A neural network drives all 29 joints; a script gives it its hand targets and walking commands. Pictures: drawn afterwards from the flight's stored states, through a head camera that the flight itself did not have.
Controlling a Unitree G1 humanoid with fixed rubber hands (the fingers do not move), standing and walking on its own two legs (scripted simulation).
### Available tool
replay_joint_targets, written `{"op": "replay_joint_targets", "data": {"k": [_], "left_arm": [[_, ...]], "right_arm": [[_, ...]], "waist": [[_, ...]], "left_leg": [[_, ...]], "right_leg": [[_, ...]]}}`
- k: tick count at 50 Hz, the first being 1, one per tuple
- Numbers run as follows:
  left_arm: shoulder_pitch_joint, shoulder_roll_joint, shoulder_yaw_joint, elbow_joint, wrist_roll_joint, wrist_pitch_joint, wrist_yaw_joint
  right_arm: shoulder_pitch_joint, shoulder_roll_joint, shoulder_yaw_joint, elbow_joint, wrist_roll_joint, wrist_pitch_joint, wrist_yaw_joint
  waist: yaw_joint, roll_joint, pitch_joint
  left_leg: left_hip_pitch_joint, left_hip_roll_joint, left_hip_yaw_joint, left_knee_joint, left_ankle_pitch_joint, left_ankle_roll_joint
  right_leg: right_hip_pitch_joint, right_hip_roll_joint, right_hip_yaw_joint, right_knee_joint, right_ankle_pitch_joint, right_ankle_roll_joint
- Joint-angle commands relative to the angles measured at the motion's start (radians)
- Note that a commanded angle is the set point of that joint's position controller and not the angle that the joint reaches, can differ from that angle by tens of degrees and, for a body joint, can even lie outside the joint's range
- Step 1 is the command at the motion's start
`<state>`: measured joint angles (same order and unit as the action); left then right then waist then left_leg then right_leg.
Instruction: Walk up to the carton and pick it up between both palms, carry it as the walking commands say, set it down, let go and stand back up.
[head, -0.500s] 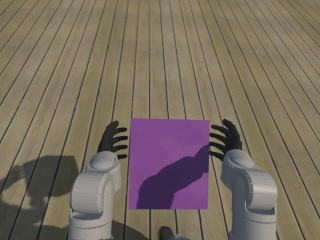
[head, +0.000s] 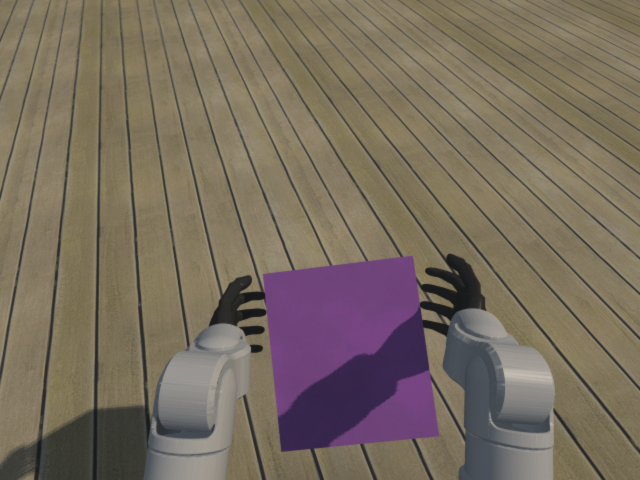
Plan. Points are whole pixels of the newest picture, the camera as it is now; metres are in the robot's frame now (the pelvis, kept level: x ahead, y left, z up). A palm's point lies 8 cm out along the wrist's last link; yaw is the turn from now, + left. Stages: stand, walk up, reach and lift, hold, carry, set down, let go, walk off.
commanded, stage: carry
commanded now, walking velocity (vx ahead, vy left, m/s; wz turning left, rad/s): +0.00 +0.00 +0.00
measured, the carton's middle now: (347, 340) +0.33 -0.03 -0.04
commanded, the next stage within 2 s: none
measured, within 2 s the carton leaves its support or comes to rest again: neither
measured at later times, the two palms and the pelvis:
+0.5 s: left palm (333, 461) +0.15 +0.00 +0.10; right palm out of the picture +0.13 -0.26 +0.10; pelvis -0.13 -0.08 +0.00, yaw -7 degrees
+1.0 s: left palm (416, 460) +0.15 -0.07 +0.12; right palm out of the picture +0.11 -0.33 +0.12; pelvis -0.14 -0.14 +0.02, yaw -10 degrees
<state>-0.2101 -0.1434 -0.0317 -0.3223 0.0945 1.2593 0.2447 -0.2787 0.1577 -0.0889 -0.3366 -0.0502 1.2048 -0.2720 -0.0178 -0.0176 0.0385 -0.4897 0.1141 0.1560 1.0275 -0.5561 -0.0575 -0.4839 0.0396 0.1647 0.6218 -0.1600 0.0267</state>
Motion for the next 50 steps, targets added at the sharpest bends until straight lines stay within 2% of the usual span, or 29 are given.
{"op": "replay_joint_targets", "data": {"k": [1,3,4,5,6,7,8,10,14,17,19,20,21,22,25,27,28,29,30,33,34,35,36,37,38,40,47,49,50], "left_arm": [[-0.430,-1.008,-0.483,-0.324,-0.341,-0.111,-0.191],[-0.417,-0.985,-0.506,-0.293,-0.331,-0.096,-0.177],[-0.396,-1.002,-0.531,-0.263,-0.343,-0.080,-0.175],[-0.437,-0.995,-0.544,-0.307,-0.341,-0.088,-0.176],[-0.455,-1.005,-0.563,-0.267,-0.337,-0.078,-0.178],[-0.469,-1.020,-0.570,-0.268,-0.340,-0.083,-0.184],[-0.463,-1.041,-0.579,-0.266,-0.342,-0.093,-0.184],[-0.369,-1.013,-0.535,-0.209,-0.331,-0.078,-0.178],[-0.350,-0.956,-0.488,-0.151,-0.321,-0.060,-0.167],[-0.364,-0.953,-0.460,-0.157,-0.318,-0.045,-0.171],[-0.369,-0.911,-0.416,-0.105,-0.305,-0.030,-0.176],[-0.359,-0.898,-0.401,-0.070,-0.288,-0.027,-0.173],[-0.376,-0.894,-0.404,-0.123,-0.303,-0.039,-0.178],[-0.432,-0.948,-0.410,-0.150,-0.307,-0.052,-0.191],[-0.432,-0.988,-0.379,-0.160,-0.314,-0.076,-0.192],[-0.465,-1.008,-0.387,-0.234,-0.327,-0.102,-0.192],[-0.460,-0.930,-0.301,-0.084,-0.272,-0.134,-0.196],[-0.435,-0.988,-0.381,-0.280,-0.321,-0.136,-0.190],[-0.435,-1.007,-0.413,-0.264,-0.329,-0.124,-0.186],[-0.352,-0.985,-0.442,-0.208,-0.314,-0.111,-0.180],[-0.367,-0.997,-0.475,-0.225,-0.324,-0.112,-0.178],[-0.379,-0.987,-0.491,-0.243,-0.329,-0.114,-0.182],[-0.423,-1.004,-0.520,-0.280,-0.343,-0.117,-0.186],[-0.419,-0.984,-0.525,-0.265,-0.325,-0.113,-0.193],[-0.389,-0.985,-0.513,-0.223,-0.310,-0.108,-0.196],[-0.367,-1.007,-0.518,-0.204,-0.316,-0.100,-0.201],[-0.354,-0.949,-0.449,-0.127,-0.334,-0.073,-0.197],[-0.334,-0.931,-0.426,-0.126,-0.326,-0.066,-0.184],[-0.343,-0.899,-0.419,-0.161,-0.323,-0.069,-0.180]], "right_arm": [[-0.216,1.132,0.624,-0.080,0.359,-0.018,0.262],[-0.147,1.088,0.577,-0.030,0.331,-0.023,0.259],[-0.109,1.042,0.529,-0.030,0.310,-0.027,0.254],[-0.140,1.045,0.518,-0.041,0.311,-0.039,0.261],[-0.153,1.042,0.521,-0.065,0.305,-0.041,0.270],[-0.198,1.051,0.534,-0.110,0.305,-0.049,0.272],[-0.207,1.066,0.566,-0.122,0.310,-0.044,0.284],[-0.206,1.019,0.568,-0.131,0.319,-0.028,0.279],[-0.174,0.963,0.540,-0.070,0.294,-0.005,0.257],[-0.205,0.968,0.552,-0.056,0.287,0.014,0.249],[-0.150,0.961,0.533,0.046,0.266,0.039,0.244],[-0.193,0.939,0.526,0.038,0.257,0.039,0.235],[-0.181,0.976,0.555,0.027,0.266,0.036,0.240],[-0.340,1.028,0.613,-0.034,0.301,0.030,0.250],[-0.338,1.092,0.628,-0.027,0.324,0.031,0.251],[-0.305,1.112,0.635,-0.049,0.336,0.019,0.255],[-0.337,1.060,0.563,0.100,0.287,-0.013,0.255],[-0.360,1.138,0.671,-0.104,0.376,-0.016,0.253],[-0.305,1.119,0.634,-0.074,0.341,-0.007,0.247],[-0.254,1.078,0.610,-0.072,0.339,-0.030,0.241],[-0.227,1.072,0.603,-0.089,0.329,-0.033,0.244],[-0.208,1.068,0.595,-0.083,0.336,-0.041,0.245],[-0.176,1.058,0.586,-0.073,0.333,-0.048,0.250],[-0.204,1.054,0.592,-0.088,0.335,-0.047,0.257],[-0.198,1.047,0.615,-0.083,0.327,-0.041,0.262],[-0.183,1.031,0.608,-0.063,0.307,-0.031,0.269],[-0.214,1.005,0.595,-0.042,0.277,0.010,0.236],[-0.171,0.990,0.582,-0.017,0.274,0.016,0.227],[-0.188,1.004,0.595,-0.017,0.281,0.017,0.228]], "waist": [[0.042,-0.169,-0.509],[0.016,-0.098,-0.541],[0.004,0.227,-0.513],[0.013,0.541,-0.491],[0.019,0.471,-0.412],[0.011,0.398,-0.389],[0.034,0.248,-0.401],[0.028,0.112,-0.395],[0.012,0.120,-0.407],[0.025,0.241,-0.344],[0.036,0.136,-0.324],[0.040,-0.037,-0.256],[0.030,-0.333,-0.252],[0.032,-0.362,-0.199],[0.036,-0.231,-0.270],[0.042,-0.228,-0.344],[0.045,-0.275,-0.419],[0.049,-0.258,-0.423],[0.045,-0.263,-0.449],[0.032,-0.095,-0.532],[0.007,-0.111,-0.560],[-0.010,0.052,-0.582],[-0.009,0.320,-0.523],[0.004,0.360,-0.423],[0.011,0.260,-0.370],[0.015,0.227,-0.375],[0.023,0.112,-0.362],[0.028,0.072,-0.418],[0.033,-0.174,-0.401]], "left_leg": [[0.227,-0.151,-0.054,-0.331,-0.006,0.002],[0.623,-0.115,0.018,-0.700,0.148,0.027],[0.695,0.163,-0.252,-0.842,0.137,0.088],[0.612,0.441,-0.501,-0.763,0.404,0.198],[0.467,0.501,-0.401,-0.759,0.454,0.230],[0.376,0.416,-0.266,-0.743,0.484,0.247],[0.358,0.334,-0.187,-0.699,0.484,0.190],[0.388,0.252,-0.118,-0.639,0.593,0.163],[0.433,0.231,-0.084,-0.593,0.670,0.149],[0.293,0.212,-0.028,-0.542,0.369,0.118],[0.147,0.140,0.033,-0.415,0.084,0.068],[0.046,0.073,0.072,-0.310,-0.015,0.040],[-0.088,-0.012,0.043,-0.109,-0.046,-0.017],[-0.110,-0.021,-0.082,-0.016,0.009,-0.014],[-0.103,-0.019,-0.081,0.059,0.099,0.001],[-0.078,-0.059,-0.064,-0.037,0.040,0.004],[-0.060,-0.086,-0.065,-0.108,0.022,0.012],[-0.058,-0.108,-0.031,-0.168,0.000,-0.004],[-0.004,-0.110,-0.021,-0.267,0.004,0.000],[0.251,-0.120,0.030,-0.585,0.132,0.017],[0.455,-0.059,-0.007,-0.688,0.277,0.038],[0.676,0.087,-0.174,-0.746,0.214,0.079],[0.801,0.323,-0.475,-0.815,0.273,0.168],[0.709,0.408,-0.555,-0.848,0.204,0.218],[0.656,0.385,-0.478,-0.860,0.110,0.233],[0.528,0.331,-0.317,-0.858,0.019,0.199],[0.372,0.198,-0.114,-0.724,0.108,0.137],[0.315,0.105,-0.018,-0.504,0.152,0.091],[0.132,0.027,0.049,-0.289,0.117,0.037]], "right_leg": [[0.199,-0.163,0.244,-0.240,0.273,-0.099],[0.007,-0.062,0.083,-0.274,0.103,0.046],[-0.127,0.038,-0.031,-0.059,-0.075,0.060],[-0.254,0.091,-0.144,0.316,-0.323,0.036],[-0.280,-0.026,-0.159,0.490,-0.359,0.026],[-0.212,-0.048,-0.142,0.602,-0.301,0.020],[-0.168,-0.050,-0.130,0.667,-0.178,0.005],[-0.144,-0.054,-0.177,0.581,-0.167,0.014],[-0.065,-0.002,-0.267,0.350,-0.242,0.034],[0.079,-0.025,-0.300,0.048,-0.247,0.029],[0.216,-0.057,-0.163,-0.114,-0.221,0.005],[0.178,-0.119,0.001,-0.251,-0.268,-0.018],[0.194,-0.326,0.360,-0.321,-0.073,-0.078],[0.113,-0.339,0.370,-0.367,-0.024,-0.093],[0.182,-0.257,0.188,-0.259,0.186,-0.078],[0.292,-0.242,0.170,-0.213,0.307,-0.118],[0.370,-0.218,0.153,-0.198,0.304,-0.144],[0.424,-0.211,0.154,-0.207,0.328,-0.158],[0.438,-0.202,0.138,-0.215,0.298,-0.167],[0.408,-0.143,0.039,-0.164,0.269,-0.174],[0.257,-0.126,-0.016,-0.132,0.059,-0.142],[0.050,-0.093,-0.081,-0.054,-0.055,-0.107],[-0.182,-0.001,-0.165,0.082,-0.160,-0.068],[-0.271,-0.058,-0.172,0.173,-0.189,-0.043],[-0.245,-0.106,-0.141,0.169,-0.146,-0.055],[-0.083,-0.099,-0.187,0.098,-0.166,-0.046],[0.234,-0.005,-0.284,-0.191,-0.129,-0.044],[0.419,-0.035,-0.178,-0.295,-0.201,-0.073],[0.529,-0.211,0.126,-0.384,-0.115,-0.113]]}}
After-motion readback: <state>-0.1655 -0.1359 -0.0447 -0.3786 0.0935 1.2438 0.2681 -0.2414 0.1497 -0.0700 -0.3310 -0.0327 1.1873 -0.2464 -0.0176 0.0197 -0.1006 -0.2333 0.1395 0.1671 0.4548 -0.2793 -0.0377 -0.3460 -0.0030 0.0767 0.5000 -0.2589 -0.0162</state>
